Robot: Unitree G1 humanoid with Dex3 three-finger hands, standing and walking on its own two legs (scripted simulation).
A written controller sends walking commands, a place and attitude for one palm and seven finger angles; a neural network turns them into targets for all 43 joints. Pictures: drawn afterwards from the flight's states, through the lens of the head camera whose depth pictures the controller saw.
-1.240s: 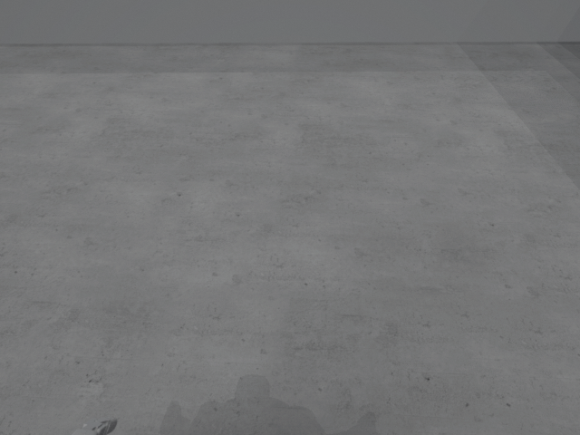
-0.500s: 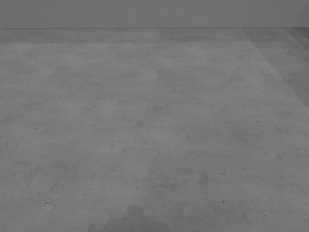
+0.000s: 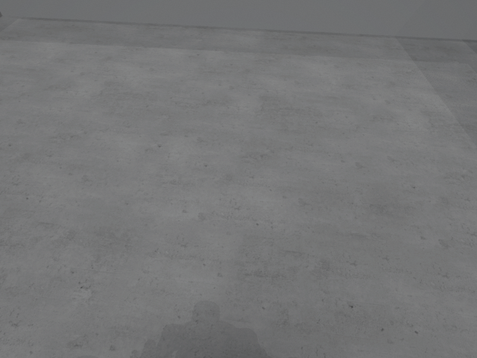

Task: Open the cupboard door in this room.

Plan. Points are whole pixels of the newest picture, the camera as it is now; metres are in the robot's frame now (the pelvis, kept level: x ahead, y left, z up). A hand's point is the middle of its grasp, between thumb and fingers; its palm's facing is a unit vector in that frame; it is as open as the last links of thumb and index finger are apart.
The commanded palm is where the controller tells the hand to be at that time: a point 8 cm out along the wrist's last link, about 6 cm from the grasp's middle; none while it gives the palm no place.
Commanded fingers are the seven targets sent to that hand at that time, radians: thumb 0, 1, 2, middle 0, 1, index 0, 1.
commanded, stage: turn or walk to find it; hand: left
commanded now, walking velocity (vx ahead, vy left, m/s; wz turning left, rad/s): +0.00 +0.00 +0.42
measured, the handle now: out of the picture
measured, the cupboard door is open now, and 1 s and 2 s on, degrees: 0 0 0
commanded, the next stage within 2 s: none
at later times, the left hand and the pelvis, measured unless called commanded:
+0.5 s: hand out of the picture -0.02 +0.18 -0.15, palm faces +0.22 -0.93 -0.28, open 7.4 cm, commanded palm none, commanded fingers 0.00 0.90 0.90 -0.20 -0.30 -0.20 -0.30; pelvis -0.03 -0.03 +0.00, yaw +14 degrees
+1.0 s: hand out of the picture -0.08 +0.23 -0.16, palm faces +0.44 -0.86 -0.25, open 7.4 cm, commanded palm none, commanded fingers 0.00 0.90 0.90 -0.20 -0.30 -0.20 -0.30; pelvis -0.06 +0.00 +0.01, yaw +25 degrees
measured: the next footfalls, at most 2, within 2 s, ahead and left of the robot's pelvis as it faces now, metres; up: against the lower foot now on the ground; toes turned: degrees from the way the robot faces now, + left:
right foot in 0.32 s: +0.00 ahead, -0.14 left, +0.00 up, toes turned +7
left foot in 0.66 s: -0.05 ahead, +0.12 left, +0.00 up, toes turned +22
